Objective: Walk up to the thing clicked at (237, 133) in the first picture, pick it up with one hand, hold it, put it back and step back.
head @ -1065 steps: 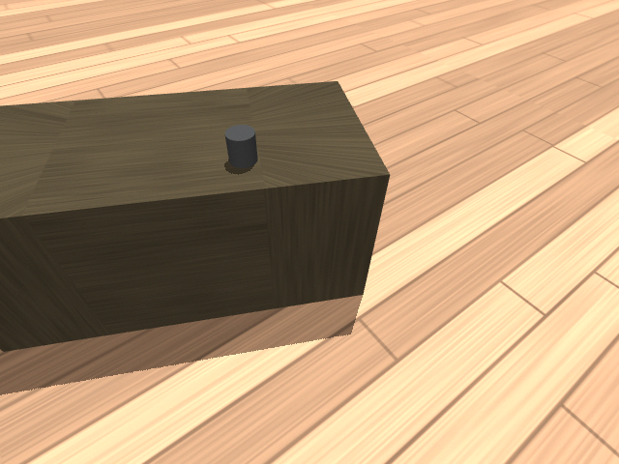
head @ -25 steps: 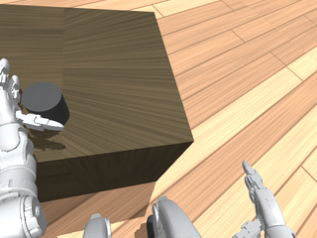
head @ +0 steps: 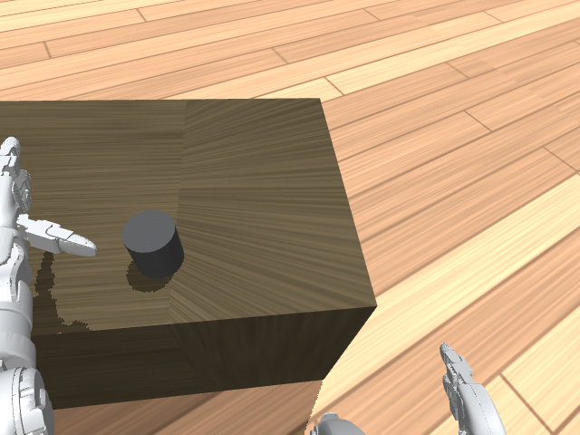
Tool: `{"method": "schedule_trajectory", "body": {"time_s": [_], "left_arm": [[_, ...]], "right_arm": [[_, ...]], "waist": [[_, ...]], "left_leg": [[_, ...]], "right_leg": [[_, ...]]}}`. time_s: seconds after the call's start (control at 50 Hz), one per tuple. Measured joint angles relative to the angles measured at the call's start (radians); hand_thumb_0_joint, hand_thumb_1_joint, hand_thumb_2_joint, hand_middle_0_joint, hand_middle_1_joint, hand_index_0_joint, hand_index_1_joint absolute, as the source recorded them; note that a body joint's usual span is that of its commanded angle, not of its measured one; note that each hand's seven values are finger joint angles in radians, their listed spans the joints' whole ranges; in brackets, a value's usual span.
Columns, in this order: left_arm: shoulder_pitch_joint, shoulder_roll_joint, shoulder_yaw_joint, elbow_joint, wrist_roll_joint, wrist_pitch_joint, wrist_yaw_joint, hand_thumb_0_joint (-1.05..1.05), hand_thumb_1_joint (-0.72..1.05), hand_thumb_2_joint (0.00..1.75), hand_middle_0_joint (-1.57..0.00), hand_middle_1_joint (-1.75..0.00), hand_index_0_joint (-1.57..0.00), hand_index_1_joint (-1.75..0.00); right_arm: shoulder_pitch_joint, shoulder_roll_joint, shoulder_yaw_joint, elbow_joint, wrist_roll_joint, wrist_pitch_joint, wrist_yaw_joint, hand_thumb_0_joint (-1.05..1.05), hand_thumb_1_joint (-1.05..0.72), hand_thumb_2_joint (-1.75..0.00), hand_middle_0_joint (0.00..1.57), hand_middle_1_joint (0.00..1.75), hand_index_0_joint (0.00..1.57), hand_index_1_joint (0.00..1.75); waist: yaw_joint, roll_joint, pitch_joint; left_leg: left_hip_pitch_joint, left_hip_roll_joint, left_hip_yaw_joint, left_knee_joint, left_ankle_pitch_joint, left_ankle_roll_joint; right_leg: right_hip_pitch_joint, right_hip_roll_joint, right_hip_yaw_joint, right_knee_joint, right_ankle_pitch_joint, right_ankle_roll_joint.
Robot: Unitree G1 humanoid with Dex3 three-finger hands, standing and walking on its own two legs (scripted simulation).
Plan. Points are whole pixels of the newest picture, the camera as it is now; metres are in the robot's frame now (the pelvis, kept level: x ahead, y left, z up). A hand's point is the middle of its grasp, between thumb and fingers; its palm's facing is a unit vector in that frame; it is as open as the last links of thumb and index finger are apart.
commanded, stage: home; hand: left
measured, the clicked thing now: (155, 245) +0.46 +0.18 -0.07
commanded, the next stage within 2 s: none
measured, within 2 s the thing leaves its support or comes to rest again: neither
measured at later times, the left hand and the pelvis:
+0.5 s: hand (64, 318) +0.31 +0.26 +0.00, palm faces +0.26 -0.92 -0.31, open 17.7 cm; pelvis +0.02 +0.00 +0.03, yaw +1 degrees
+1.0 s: hand out of the picture +0.16 +0.16 -0.05, palm faces +0.15 -0.96 -0.26, open 17.8 cm; pelvis +0.00 -0.02 +0.02, yaw +2 degrees
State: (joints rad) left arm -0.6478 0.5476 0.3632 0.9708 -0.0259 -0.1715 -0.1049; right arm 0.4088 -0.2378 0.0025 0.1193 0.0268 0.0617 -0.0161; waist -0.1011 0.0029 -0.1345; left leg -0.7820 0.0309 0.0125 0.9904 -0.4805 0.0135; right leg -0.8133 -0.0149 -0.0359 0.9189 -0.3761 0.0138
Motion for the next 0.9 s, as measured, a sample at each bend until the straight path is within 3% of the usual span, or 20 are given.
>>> {"method": "schedule_trajectory", "body": {"time_s": [0.08,0.14,0.24,0.38,0.54,0.68,0.74,0.9], "left_arm": [[0.026,0.027,0.010,-0.003,0.036,0.048,0.061,-0.01,-0.60,0.04,-0.07,-0.06,-0.07,-0.06],[0.040,0.056,0.019,0.012,0.043,0.063,0.101,-0.01,-0.58,0.05,-0.07,-0.06,-0.07,-0.06],[0.080,0.055,-0.018,0.021,0.039,0.088,0.127,-0.01,-0.58,0.05,-0.06,-0.06,-0.06,-0.06],[0.294,-0.065,-0.092,-0.152,0.014,0.160,0.133,-0.01,-0.59,0.03,-0.05,-0.05,-0.05,-0.05],[0.606,-0.223,-0.195,-0.463,-0.022,0.208,0.175,-0.01,-0.60,0.02,-0.05,-0.04,-0.05,-0.05],[0.817,-0.303,-0.283,-0.627,-0.030,0.218,0.191,-0.01,-0.60,0.01,-0.05,-0.04,-0.05,-0.04],[0.911,-0.330,-0.312,-0.690,-0.028,0.234,0.202,-0.01,-0.60,0.01,-0.05,-0.04,-0.05,-0.04],[1.057,-0.353,-0.386,-0.766,-0.013,0.270,0.217,-0.01,-0.60,0.01,-0.05,-0.04,-0.05,-0.04]], "right_arm": [[-0.018,-0.004,-0.017,0.035,0.013,0.030,-0.004,-0.01,0.50,-0.07,0.06,0.06,0.07,0.05],[-0.020,-0.011,-0.031,0.034,0.020,0.035,-0.011,-0.01,0.43,-0.11,0.08,0.08,0.08,0.08],[-0.035,-0.004,-0.002,0.056,0.022,0.014,-0.013,-0.01,0.19,-0.30,0.11,0.14,0.11,0.14],[-0.054,0.033,0.057,0.100,0.032,-0.007,0.003,0.00,-0.23,-0.53,0.14,0.20,0.15,0.20],[-0.053,0.024,0.032,0.151,0.043,-0.008,-0.046,0.00,-0.57,-0.71,0.18,0.25,0.18,0.25],[-0.063,0.029,0.026,0.172,0.029,-0.012,-0.066,0.01,-0.68,-0.77,0.18,0.26,0.18,0.26],[-0.104,0.030,0.029,0.251,0.029,-0.026,-0.075,0.01,-0.69,-0.78,0.18,0.26,0.19,0.26],[-0.144,0.032,0.023,0.380,0.016,-0.040,-0.109,0.01,-0.78,-0.83,0.19,0.28,0.19,0.28]], "waist": [[0.007,-0.006,0.014],[0.012,-0.014,0.022],[0.036,-0.025,0.018],[0.074,-0.003,0.022],[0.097,-0.002,0.048],[0.103,-0.014,0.056],[0.095,-0.009,0.068],[0.098,0.000,0.090]], "left_leg": [[0.066,-0.001,0.008,-0.059,0.020,0.000],[0.106,-0.003,0.009,-0.094,0.032,-0.001],[0.143,-0.005,0.003,-0.132,0.046,-0.004],[0.203,-0.008,-0.002,-0.170,0.054,-0.006],[0.286,-0.016,0.003,-0.210,0.056,-0.005],[0.323,-0.015,-0.002,-0.221,0.057,-0.013],[0.339,-0.011,-0.007,-0.217,0.055,-0.016],[0.318,-0.007,-0.025,-0.181,0.052,-0.024]], "right_leg": [[0.061,0.000,0.007,-0.052,0.017,0.000],[0.099,-0.001,0.007,-0.081,0.026,0.000],[0.139,-0.001,0.000,-0.119,0.037,-0.003],[0.203,-0.003,-0.005,-0.160,0.043,-0.002],[0.275,-0.011,0.000,-0.176,0.033,-0.001],[0.307,-0.011,-0.005,-0.172,0.024,-0.009],[0.326,-0.006,-0.011,-0.172,0.023,-0.013],[0.311,-0.004,-0.028,-0.137,0.014,-0.022]]}}
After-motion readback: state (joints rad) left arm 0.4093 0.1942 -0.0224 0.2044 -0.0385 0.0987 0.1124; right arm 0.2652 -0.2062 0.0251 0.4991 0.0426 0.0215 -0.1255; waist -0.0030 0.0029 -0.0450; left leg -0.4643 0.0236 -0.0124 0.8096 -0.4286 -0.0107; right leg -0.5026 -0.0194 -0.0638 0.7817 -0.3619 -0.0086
